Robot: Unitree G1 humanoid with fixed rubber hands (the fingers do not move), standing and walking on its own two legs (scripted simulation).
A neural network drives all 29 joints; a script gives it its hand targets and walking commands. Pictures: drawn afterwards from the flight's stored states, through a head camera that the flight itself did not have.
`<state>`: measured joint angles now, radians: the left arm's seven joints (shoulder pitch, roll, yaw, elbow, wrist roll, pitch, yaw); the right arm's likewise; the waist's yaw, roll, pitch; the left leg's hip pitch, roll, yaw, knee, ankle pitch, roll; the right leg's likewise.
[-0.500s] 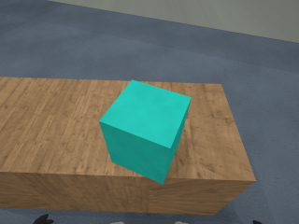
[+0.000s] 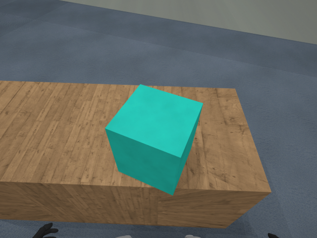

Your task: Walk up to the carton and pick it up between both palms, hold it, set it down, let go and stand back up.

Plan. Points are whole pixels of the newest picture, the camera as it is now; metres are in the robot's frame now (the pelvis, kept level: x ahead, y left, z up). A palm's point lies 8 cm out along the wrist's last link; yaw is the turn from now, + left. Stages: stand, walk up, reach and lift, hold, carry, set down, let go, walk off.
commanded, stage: walk up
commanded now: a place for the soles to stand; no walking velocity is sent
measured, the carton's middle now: (156, 140) +0.43 +0.02 -0.05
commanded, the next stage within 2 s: reach and lift in 0.68 s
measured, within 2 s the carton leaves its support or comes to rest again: neither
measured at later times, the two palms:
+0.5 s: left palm out of the picture +0.10 +0.31 -0.09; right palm out of the picture +0.09 -0.32 -0.10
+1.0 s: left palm (48, 219) +0.19 +0.29 -0.07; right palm out of the picture +0.14 -0.31 -0.08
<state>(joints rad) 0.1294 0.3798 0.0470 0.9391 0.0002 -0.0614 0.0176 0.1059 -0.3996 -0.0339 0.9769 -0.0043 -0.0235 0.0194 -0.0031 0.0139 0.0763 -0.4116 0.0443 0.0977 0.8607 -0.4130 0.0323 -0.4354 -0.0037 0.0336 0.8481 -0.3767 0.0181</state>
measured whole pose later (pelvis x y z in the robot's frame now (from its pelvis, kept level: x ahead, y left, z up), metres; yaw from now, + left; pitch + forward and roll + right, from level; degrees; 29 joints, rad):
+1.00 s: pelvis -0.01 +0.00 -0.01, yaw +0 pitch -4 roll +0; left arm -0.03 0.38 0.05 0.55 0.00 0.37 0.00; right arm 0.06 -0.38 -0.11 0.87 -0.04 -0.21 0.04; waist 0.00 0.00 0.18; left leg -0.41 0.05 0.10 0.90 -0.41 0.02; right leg -0.44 0.00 0.03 0.89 -0.38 0.02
